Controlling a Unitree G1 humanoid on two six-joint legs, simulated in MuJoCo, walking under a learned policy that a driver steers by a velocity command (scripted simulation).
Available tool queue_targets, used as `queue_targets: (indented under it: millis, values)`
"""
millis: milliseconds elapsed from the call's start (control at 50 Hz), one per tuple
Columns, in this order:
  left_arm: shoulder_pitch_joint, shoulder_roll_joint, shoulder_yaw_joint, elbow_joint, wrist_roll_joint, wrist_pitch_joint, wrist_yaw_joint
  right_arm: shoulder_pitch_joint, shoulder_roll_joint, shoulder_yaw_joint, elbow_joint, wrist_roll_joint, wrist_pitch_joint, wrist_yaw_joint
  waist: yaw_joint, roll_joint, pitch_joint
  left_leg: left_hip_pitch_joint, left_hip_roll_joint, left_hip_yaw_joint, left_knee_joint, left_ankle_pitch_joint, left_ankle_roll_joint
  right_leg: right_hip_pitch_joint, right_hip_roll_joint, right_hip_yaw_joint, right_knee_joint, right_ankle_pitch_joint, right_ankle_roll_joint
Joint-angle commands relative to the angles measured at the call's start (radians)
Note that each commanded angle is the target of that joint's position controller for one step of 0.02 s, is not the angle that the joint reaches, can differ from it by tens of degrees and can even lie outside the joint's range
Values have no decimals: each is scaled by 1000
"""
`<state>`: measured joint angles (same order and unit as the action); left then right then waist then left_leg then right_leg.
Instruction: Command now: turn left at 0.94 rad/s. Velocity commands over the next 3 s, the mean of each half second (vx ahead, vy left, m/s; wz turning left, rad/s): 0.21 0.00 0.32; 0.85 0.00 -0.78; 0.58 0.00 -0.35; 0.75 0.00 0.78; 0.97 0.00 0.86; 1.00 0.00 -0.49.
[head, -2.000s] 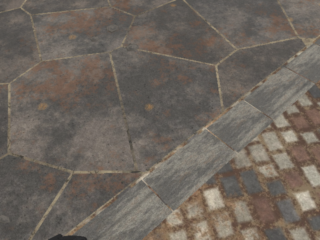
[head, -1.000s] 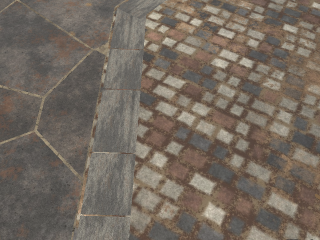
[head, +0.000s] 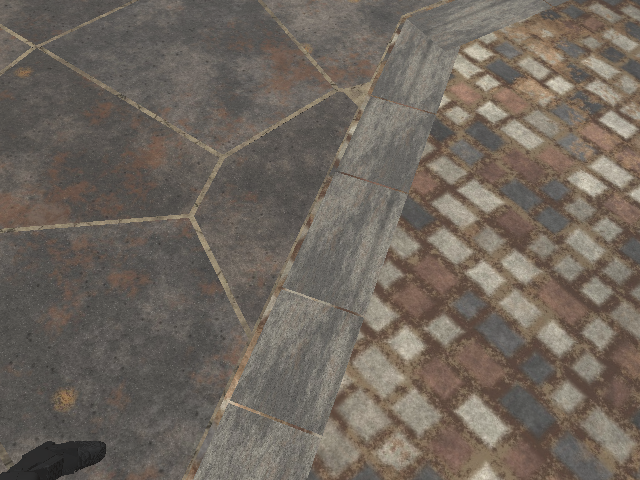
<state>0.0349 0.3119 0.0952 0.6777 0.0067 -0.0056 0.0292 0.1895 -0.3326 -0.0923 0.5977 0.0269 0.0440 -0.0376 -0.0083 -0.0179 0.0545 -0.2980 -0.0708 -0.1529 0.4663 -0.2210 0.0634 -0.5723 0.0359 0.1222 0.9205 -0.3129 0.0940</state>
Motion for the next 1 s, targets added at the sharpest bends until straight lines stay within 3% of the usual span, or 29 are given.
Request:
queue_targets:
  millis: [20, 140, 180, 200, 220, 240, 260, 280, 300, 320, 380, 460, 480, 500, 520, 540, 560, 600, 700, 780, 800, 840, 880, 900, 920, 940, 960, 980, 1000]
  values:
    - [-28, 62, 12, -61, -5, -16, -3, -40, -182, -54, -86, -1, -5, -9, 5, 158, -153, 152, 199, -283, -64, 289, 139, -7, 38, 5, -112, 28, 7]
    - [7, 95, 22, -48, -10, -43, -23, -79, -167, -47, -110, -3, 5, 1, -3, 220, -189, 178, 184, -392, 27, 405, 115, 126, 38, 18, -305, 14, -28]
    - [56, 97, 26, -32, -8, -51, -33, -103, -146, -33, -114, 4, 7, 2, 22, 210, -192, 136, 147, -380, 72, 360, 82, 277, 18, -16, -490, 168, -55]
    - [60, 114, 30, -33, 0, -51, -32, -73, -116, -22, -110, -2, 6, 2, 12, 159, -198, 78, 107, -351, 120, 209, 47, 384, -54, 35, -545, 289, -87]
    - [32, 162, 33, -59, 14, -44, -26, 6, -58, -2, -99, -26, 4, 6, -38, -73, -216, -19, -9, -216, 317, -175, -6, 480, -250, 241, -577, 489, -170]
    - [69, 180, 33, -34, 44, -40, -28, 1, -96, -12, -122, -23, -3, 1, -52, -279, -153, -187, -106, -101, 500, -508, -76, 456, -395, 497, -608, 611, -373]
    - [72, 112, 12, -41, 23, -48, -32, 48, -142, -20, -86, -29, -11, -5, -44, -177, -181, -210, -25, -113, 617, -431, -107, 447, -403, 542, -639, 254, -410]
    - [108, 76, 0, -29, 1, -49, -36, 11, -131, -11, -66, -26, -15, 1, -9, -119, -162, -233, 2, -81, 627, -347, -117, 449, -321, 463, -677, -162, -356]
    - [139, 118, 7, -11, -22, -40, -36, -3, -115, -8, -63, -34, -20, 11, -5, -145, -122, -292, 19, 7, 623, -317, -126, 458, -272, 441, -710, -343, -314]
    - [161, 135, 8, -8, -38, -32, -28, -43, -115, -5, -72, -34, -32, 19, 20, -152, -72, -326, 44, 32, 594, -268, -129, 446, -265, 453, -735, -373, -310]
    - [230, 147, 10, -11, -35, -22, -4, -131, -40, 20, -87, -33, -93, 35, 47, -136, -48, -165, 22, 109, 327, -225, -116, 363, -166, 352, -757, -237, -273]
    - [189, 137, 12, -46, -46, -16, -1, -54, -18, 13, -39, 0, -148, 36, -27, -153, -47, 146, -5, 126, -113, -54, -74, 240, -96, 327, -694, -172, -266]
    - [173, 182, 43, -10, 32, 7, -34, 60, -40, 20, 17, -77, -106, 28, -72, -60, -60, 293, -29, 189, -169, -12, -59, 158, -18, 237, -580, -157, -231]
    - [137, 133, 39, -40, 19, 4, -42, 161, -77, 6, 36, -84, -99, 14, -118, -19, -91, 567, 68, 126, -125, -35, -44, -101, 32, 179, -455, -180, -174]
    - [127, 9, 3, -84, 0, -9, -49, 237, -150, 0, 25, -80, -100, 1, -151, 184, -150, 655, 369, -178, -233, -365, -10, -249, 83, 55, -143, -256, -143]
    - [47, 17, -10, -144, 2, -17, -54, 184, -246, -29, 17, -92, -91, -6, -138, 236, -81, 501, 549, -448, -302, -569, 93, -409, 14, -16, 6, -165, -130]
    - [6, 56, -5, -146, 14, -16, -62, 148, -168, -14, 22, -95, -97, 0, -112, 115, -20, 437, 521, -411, -293, -550, 110, -425, -62, 5, 100, -79, -131]
    - [106, 68, 2, -88, 24, -9, -88, 101, -88, 16, 22, -81, -113, 14, -50, 128, -15, 400, 406, -203, -306, -382, 61, -387, -70, -21, 176, 8, -115]
    - [29, 60, -10, -108, 29, 16, -130, 188, -76, 20, 98, -69, -145, 28, -44, 124, 62, 343, 335, 97, -367, -97, 37, -420, -110, -72, 285, 136, -120]
    - [-106, 48, -37, -155, 31, 17, -150, 213, -68, 22, 147, -71, -156, 27, -55, 109, 127, 304, 311, 289, -411, 97, 16, -309, -122, -193, 58, 193, -165]
    - [-136, 36, -47, -167, 31, 16, -153, 231, -76, 22, 163, -71, -155, 24, -61, 101, 138, 310, 311, 327, -405, 216, 12, -262, -110, -236, -7, 178, -189]
    - [-113, 24, -57, -164, 24, 18, -140, 242, -115, 18, 183, -70, -152, 19, -26, 112, 82, 337, 309, 402, -278, 844, -3, -67, -28, -329, -100, 118, -252]
    - [108, 78, -34, -112, 15, 12, -117, 241, -191, 0, 188, -75, -124, 13, 106, 164, -81, 379, 350, 411, 69, 1318, -4, 185, 69, -349, -96, -18, -302]
    - [326, 132, -7, -51, 14, 5, -103, 210, -213, -6, 170, -72, -115, 14, 207, 167, -198, 267, 359, 392, 335, 1297, 0, 464, 106, -309, -133, -38, -333]
    - [475, 201, 28, 13, 22, 4, -81, 197, -184, 2, 159, -77, -117, 22, 260, 86, -267, 29, 301, 381, 666, 862, -27, 760, 73, -166, -228, -69, -351]
    - [364, 341, 62, -5, 21, 22, -67, 204, -37, 40, 56, -60, -134, 53, 112, -281, -308, -451, 65, 331, 1109, -210, -105, 1017, -230, 444, -447, -315, -488]
    - [401, 338, 65, -44, 14, 28, -64, 74, -109, 38, 3, -68, -159, 54, 183, -85, -406, -547, 59, 98, 1183, -147, -82, 1018, -274, 697, -595, -366, -513]
    - [393, 315, 59, -12, 16, 24, -52, -3, -109, 41, -20, -62, -171, 54, 169, -29, -278, -591, 110, 66, 1142, -102, -70, 921, -274, 634, -642, -294, -486]
    - [379, 262, 45, 10, 16, 12, -43, 34, -89, 53, -8, -60, -177, 48, 98, 51, -141, -543, 158, 76, 1021, -69, -66, 732, -254, 555, -661, -174, -453]
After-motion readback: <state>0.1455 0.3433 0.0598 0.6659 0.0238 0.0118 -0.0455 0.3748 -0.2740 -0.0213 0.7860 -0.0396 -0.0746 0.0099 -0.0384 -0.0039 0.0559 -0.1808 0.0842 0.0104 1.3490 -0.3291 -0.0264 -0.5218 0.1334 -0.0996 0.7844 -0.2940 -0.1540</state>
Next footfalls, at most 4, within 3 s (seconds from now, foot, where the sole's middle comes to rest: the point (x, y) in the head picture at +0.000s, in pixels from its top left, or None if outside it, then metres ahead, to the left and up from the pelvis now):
0.20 right None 0.13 -0.13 -0.78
0.50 left None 0.07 0.12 -0.78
0.92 right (384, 453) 0.47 -0.15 -0.78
1.34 left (404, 267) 0.92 -0.23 -0.78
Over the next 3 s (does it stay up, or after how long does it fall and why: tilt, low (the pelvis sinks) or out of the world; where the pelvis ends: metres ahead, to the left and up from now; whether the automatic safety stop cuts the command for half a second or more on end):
stays up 1.86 -0.13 -0.01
